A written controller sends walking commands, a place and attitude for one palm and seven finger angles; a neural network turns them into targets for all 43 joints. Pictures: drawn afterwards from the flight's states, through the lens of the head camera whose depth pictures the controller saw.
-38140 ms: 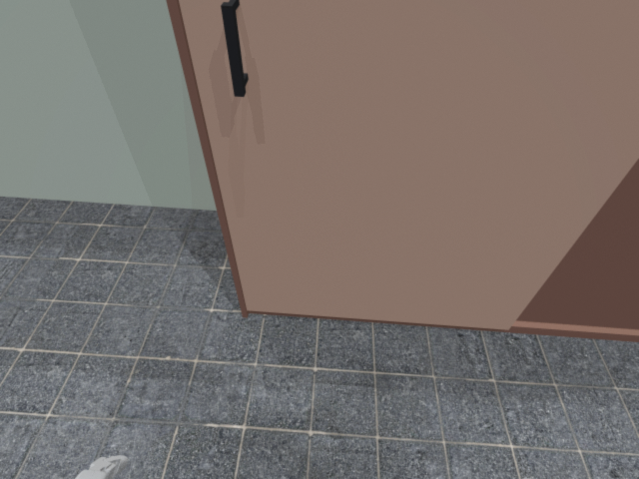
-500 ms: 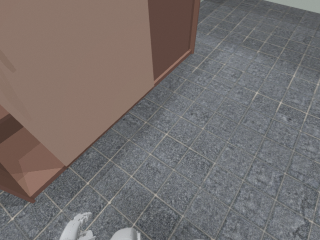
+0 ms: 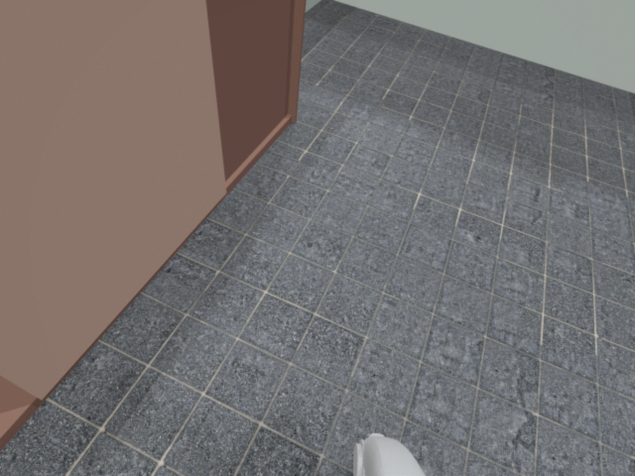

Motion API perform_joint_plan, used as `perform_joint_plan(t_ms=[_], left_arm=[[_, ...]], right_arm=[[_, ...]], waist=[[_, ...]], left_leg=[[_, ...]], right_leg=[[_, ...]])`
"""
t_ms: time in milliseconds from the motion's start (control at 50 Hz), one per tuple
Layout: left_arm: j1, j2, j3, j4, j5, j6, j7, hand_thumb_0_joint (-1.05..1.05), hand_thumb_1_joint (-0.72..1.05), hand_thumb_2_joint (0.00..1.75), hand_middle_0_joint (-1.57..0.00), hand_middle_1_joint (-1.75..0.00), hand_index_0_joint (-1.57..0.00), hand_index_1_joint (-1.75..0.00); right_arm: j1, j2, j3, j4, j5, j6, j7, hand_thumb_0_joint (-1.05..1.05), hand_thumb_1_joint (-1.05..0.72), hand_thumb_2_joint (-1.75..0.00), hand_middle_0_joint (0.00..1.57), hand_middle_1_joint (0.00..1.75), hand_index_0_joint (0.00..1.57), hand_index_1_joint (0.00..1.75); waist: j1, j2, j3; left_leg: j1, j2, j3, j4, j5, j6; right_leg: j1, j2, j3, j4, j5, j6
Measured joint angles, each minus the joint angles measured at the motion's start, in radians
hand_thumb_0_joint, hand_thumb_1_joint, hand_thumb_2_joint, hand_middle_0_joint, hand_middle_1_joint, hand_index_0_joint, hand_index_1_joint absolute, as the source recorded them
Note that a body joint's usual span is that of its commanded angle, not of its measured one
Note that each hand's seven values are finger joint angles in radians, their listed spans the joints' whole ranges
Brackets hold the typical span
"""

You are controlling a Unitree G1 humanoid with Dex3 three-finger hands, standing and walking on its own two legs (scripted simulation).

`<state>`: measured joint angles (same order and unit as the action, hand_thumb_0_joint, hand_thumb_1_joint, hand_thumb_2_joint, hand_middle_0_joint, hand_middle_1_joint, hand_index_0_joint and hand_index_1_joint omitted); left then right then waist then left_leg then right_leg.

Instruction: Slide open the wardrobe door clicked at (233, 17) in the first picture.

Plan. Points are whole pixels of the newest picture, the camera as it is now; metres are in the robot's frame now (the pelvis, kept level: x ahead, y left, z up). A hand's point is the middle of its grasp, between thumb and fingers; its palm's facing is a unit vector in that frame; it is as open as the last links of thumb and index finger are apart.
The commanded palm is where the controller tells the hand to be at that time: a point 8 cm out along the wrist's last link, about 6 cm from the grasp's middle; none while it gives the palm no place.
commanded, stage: walk to a spot facing it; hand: left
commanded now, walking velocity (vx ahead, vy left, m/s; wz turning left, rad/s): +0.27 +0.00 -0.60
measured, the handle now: out of the picture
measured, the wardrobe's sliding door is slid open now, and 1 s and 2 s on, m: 0.25 0.25 0.25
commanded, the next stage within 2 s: turn to face it in 0.72 s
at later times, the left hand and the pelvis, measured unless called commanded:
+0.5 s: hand (251, 355) +0.32 +0.12 -0.18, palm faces -0.33 -0.92 -0.21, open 7.4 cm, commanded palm none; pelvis +0.19 -0.04 -0.01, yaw -18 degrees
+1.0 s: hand (261, 244) +0.55 +0.13 -0.18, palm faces -0.48 -0.85 -0.23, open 7.4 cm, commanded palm none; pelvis +0.38 -0.01 +0.00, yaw -30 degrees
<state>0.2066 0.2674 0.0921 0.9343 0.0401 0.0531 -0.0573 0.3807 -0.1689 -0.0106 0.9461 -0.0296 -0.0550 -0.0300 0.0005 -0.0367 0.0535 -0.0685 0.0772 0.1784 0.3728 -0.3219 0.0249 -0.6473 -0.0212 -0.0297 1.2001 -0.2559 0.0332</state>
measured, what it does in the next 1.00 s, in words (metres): walks ahead, turning right: right foot, then left foot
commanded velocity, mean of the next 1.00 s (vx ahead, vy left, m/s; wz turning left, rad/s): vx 0.14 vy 0.00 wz -0.35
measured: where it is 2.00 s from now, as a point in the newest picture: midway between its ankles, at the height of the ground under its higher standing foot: (311, 409)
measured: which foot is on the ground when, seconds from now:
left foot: down 0.00-0.28, up 0.30-0.74, down 0.76-1.00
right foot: up 0.00-0.28, down 0.30-0.76, up 0.78-1.00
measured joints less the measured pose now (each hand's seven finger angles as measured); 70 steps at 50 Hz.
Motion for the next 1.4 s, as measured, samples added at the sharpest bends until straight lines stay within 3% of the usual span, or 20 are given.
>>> perform_joint_plan(t_ms=[60, 140, 220, 280, 300, 340, 400, 460, 540, 700, 760, 820, 860, 900, 980, 1120, 1220, 1300, 1380, 1400], left_arm=[[-0.036, -0.008, -0.003, -0.002, -0.003, 0.004, -0.001, 0.01, 0.91, 0.89, -0.20, -0.30, -0.19, -0.30], [-0.098, -0.032, -0.015, -0.001, -0.005, 0.010, -0.005, 0.01, 0.91, 0.89, -0.19, -0.30, -0.19, -0.30], [-0.161, -0.056, -0.030, -0.020, -0.010, -0.005, -0.005, 0.01, 0.91, 0.89, -0.19, -0.30, -0.19, -0.30], [-0.165, -0.056, -0.034, -0.044, -0.010, -0.041, 0.001, 0.01, 0.91, 0.89, -0.20, -0.30, -0.19, -0.30], [-0.155, -0.052, -0.033, -0.053, -0.011, -0.058, 0.006, 0.01, 0.91, 0.89, -0.20, -0.30, -0.20, -0.30], [-0.136, -0.051, -0.032, -0.057, -0.023, -0.075, 0.023, 0.00, 0.91, 0.89, -0.20, -0.30, -0.20, -0.30], [-0.092, -0.047, -0.037, -0.035, -0.028, -0.068, 0.042, 0.00, 0.91, 0.89, -0.20, -0.30, -0.20, -0.30], [-0.040, -0.053, -0.042, -0.008, -0.021, -0.071, 0.048, 0.00, 0.91, 0.89, -0.20, -0.30, -0.20, -0.30], [0.017, -0.069, -0.043, 0.020, -0.018, -0.084, 0.040, 0.00, 0.90, 0.89, -0.20, -0.30, -0.20, -0.30], [0.106, -0.072, -0.031, 0.035, -0.014, -0.079, 0.051, 0.01, 0.90, 0.89, -0.20, -0.30, -0.20, -0.30], [0.146, -0.057, -0.023, 0.041, -0.019, -0.061, 0.058, 0.01, 0.90, 0.89, -0.20, -0.30, -0.20, -0.30], [0.122, -0.020, -0.012, 0.059, -0.029, -0.035, 0.060, 0.01, 0.90, 0.89, -0.20, -0.30, -0.20, -0.30], [0.095, -0.003, -0.004, 0.057, -0.021, -0.021, 0.056, 0.01, 0.90, 0.89, -0.20, -0.30, -0.20, -0.30], [0.056, 0.007, -0.003, 0.045, -0.016, -0.015, 0.050, 0.01, 0.91, 0.89, -0.20, -0.30, -0.20, -0.30], [-0.018, 0.004, -0.022, 0.018, -0.018, -0.029, 0.053, 0.01, 0.91, 0.89, -0.20, -0.30, -0.19, -0.30], [-0.113, -0.037, -0.061, 0.011, -0.022, -0.049, 0.062, 0.00, 0.91, 0.89, -0.20, -0.30, -0.19, -0.30], [-0.128, -0.086, -0.076, 0.013, -0.015, -0.055, 0.072, 0.00, 0.91, 0.89, -0.20, -0.30, -0.20, -0.30], [-0.125, -0.103, -0.073, 0.003, -0.011, -0.054, 0.081, 0.00, 0.90, 0.89, -0.20, -0.30, -0.20, -0.30], [-0.109, -0.086, -0.061, 0.002, -0.014, -0.041, 0.080, 0.00, 0.90, 0.89, -0.20, -0.30, -0.20, -0.30], [-0.101, -0.080, -0.056, 0.002, -0.019, -0.035, 0.078, 0.00, 0.90, 0.89, -0.20, -0.30, -0.20, -0.30]], right_arm=[[0.040, 0.014, 0.004, 0.032, 0.002, 0.001, -0.005, 0.00, -0.90, -0.90, 0.20, 0.30, 0.20, 0.30], [0.086, 0.026, 0.004, 0.064, -0.003, 0.005, -0.009, 0.00, -0.90, -0.90, 0.20, 0.30, 0.20, 0.30], [0.121, 0.027, 0.000, 0.089, -0.005, 0.015, -0.005, 0.00, -0.90, -0.90, 0.20, 0.30, 0.20, 0.30], [0.144, 0.031, -0.002, 0.109, 0.007, 0.033, 0.005, 0.00, -0.90, -0.90, 0.21, 0.30, 0.20, 0.30], [0.145, 0.032, -0.004, 0.111, 0.016, 0.041, 0.011, 0.01, -0.90, -0.90, 0.21, 0.30, 0.20, 0.30], [0.085, 0.023, -0.012, 0.107, 0.025, 0.064, 0.017, 0.01, -0.90, -0.90, 0.21, 0.30, 0.20, 0.30], [-0.020, 0.013, -0.023, 0.057, 0.017, 0.067, 0.023, 0.01, -0.90, -0.90, 0.21, 0.30, 0.20, 0.30], [-0.120, 0.001, -0.026, -0.006, 0.008, 0.060, 0.028, 0.01, -0.90, -0.90, 0.20, 0.30, 0.20, 0.30], [-0.221, -0.020, -0.029, -0.066, 0.004, 0.049, 0.031, 0.00, -0.91, -0.90, 0.20, 0.30, 0.20, 0.30], [-0.345, -0.046, -0.027, -0.093, 0.015, 0.049, 0.025, 0.00, -0.91, -0.90, 0.20, 0.30, 0.20, 0.30], [-0.355, -0.045, -0.013, -0.110, 0.013, 0.034, 0.022, 0.00, -0.90, -0.90, 0.20, 0.30, 0.20, 0.30], [-0.355, -0.020, 0.006, -0.121, 0.005, 0.023, 0.019, 0.00, -0.90, -0.90, 0.20, 0.30, 0.20, 0.30], [-0.333, -0.007, 0.016, -0.126, 0.000, 0.027, 0.016, 0.00, -0.90, -0.90, 0.20, 0.30, 0.20, 0.30], [-0.304, -0.003, 0.018, -0.115, -0.004, 0.029, 0.011, 0.00, -0.90, -0.90, 0.21, 0.30, 0.20, 0.30], [-0.230, -0.008, 0.011, -0.053, -0.001, 0.034, 0.008, 0.00, -0.90, -0.90, 0.21, 0.30, 0.20, 0.30], [-0.070, -0.013, -0.009, 0.071, 0.011, 0.073, 0.018, 0.00, -0.90, -0.90, 0.20, 0.30, 0.20, 0.30], [-0.017, -0.024, -0.030, 0.104, 0.015, 0.108, 0.032, 0.01, -0.90, -0.90, 0.20, 0.30, 0.20, 0.30], [-0.019, -0.015, -0.040, 0.102, 0.019, 0.128, 0.040, 0.01, -0.90, -0.90, 0.20, 0.30, 0.20, 0.30], [-0.045, -0.014, -0.044, 0.059, 0.016, 0.117, 0.050, 0.01, -0.90, -0.90, 0.20, 0.30, 0.20, 0.30], [-0.050, -0.020, -0.047, 0.046, 0.012, 0.108, 0.051, 0.01, -0.90, -0.90, 0.20, 0.30, 0.20, 0.30]], waist=[[-0.007, -0.002, 0.016], [-0.033, 0.006, 0.042], [-0.059, 0.030, 0.072], [-0.050, 0.023, 0.072], [-0.037, 0.010, 0.063], [-0.035, 0.016, 0.080], [-0.051, 0.025, 0.083], [-0.047, 0.028, 0.064], [-0.024, 0.035, 0.043], [0.062, 0.029, 0.027], [0.076, 0.022, 0.008], [0.079, -0.017, 0.023], [0.068, -0.020, 0.024], [0.049, -0.008, 0.028], [0.010, 0.021, 0.028], [-0.053, 0.031, -0.014], [-0.084, 0.061, -0.026], [-0.079, 0.039, -0.007], [-0.075, 0.004, 0.014], [-0.072, 0.000, 0.014]], left_leg=[[0.050, 0.000, 0.047, -0.023, -0.023, -0.004], [0.113, -0.007, 0.105, -0.037, -0.068, -0.014], [0.161, 0.008, 0.154, 0.008, -0.142, -0.037], [0.133, 0.043, 0.183, 0.232, -0.194, -0.055], [0.071, 0.050, 0.158, 0.409, -0.170, -0.057], [-0.091, 0.041, 0.017, 0.774, -0.171, -0.051], [-0.305, 0.044, -0.105, 0.959, -0.045, -0.050], [-0.451, 0.071, -0.151, 0.872, 0.018, -0.063], [-0.547, 0.084, -0.183, 0.706, 0.070, -0.084], [-0.492, 0.023, -0.158, 0.406, 0.058, -0.092], [-0.379, -0.005, -0.126, 0.214, 0.179, -0.068], [-0.359, -0.001, -0.069, 0.290, 0.085, -0.013], [-0.326, 0.012, -0.047, 0.271, 0.050, -0.001], [-0.294, 0.019, -0.041, 0.223, 0.065, -0.005], [-0.240, 0.013, -0.042, 0.133, 0.093, 0.012], [-0.212, -0.052, -0.074, 0.139, 0.062, 0.010], [-0.262, -0.067, -0.093, 0.319, -0.088, -0.029], [-0.319, -0.052, -0.085, 0.517, -0.184, -0.051], [-0.291, -0.029, -0.064, 0.345, -0.030, -0.057], [-0.292, -0.035, -0.067, 0.314, 0.030, -0.032]], right_leg=[[-0.038, -0.011, -0.018, -0.027, 0.056, -0.001], [-0.019, -0.018, -0.063, -0.195, 0.088, -0.014], [0.067, 0.017, -0.111, -0.410, 0.032, -0.061], [0.199, 0.051, -0.134, -0.544, 0.023, -0.115], [0.220, 0.053, -0.116, -0.553, 0.034, -0.149], [0.231, 0.074, -0.095, -0.502, -0.010, -0.165], [0.302, 0.098, -0.072, -0.574, -0.015, -0.141], [0.359, 0.112, -0.027, -0.677, 0.014, -0.138], [0.412, 0.110, 0.029, -0.756, 0.019, -0.125], [0.491, 0.091, 0.122, -0.727, -0.093, -0.075], [0.484, 0.096, 0.162, -0.620, -0.179, -0.049], [0.354, 0.078, 0.128, -0.230, -0.317, -0.022], [0.269, 0.058, 0.070, -0.060, -0.314, -0.001], [0.215, 0.033, 0.024, -0.021, -0.265, 0.012], [0.211, -0.001, 0.001, -0.234, -0.163, 0.017], [0.383, -0.024, -0.015, -0.678, 0.018, 0.013], [0.417, -0.056, -0.067, -0.654, -0.075, -0.005], [0.454, -0.095, -0.120, -0.637, -0.099, 0.008], [0.446, -0.143, -0.170, -0.556, -0.152, 0.039], [0.423, -0.158, -0.176, -0.504, -0.175, 0.044]])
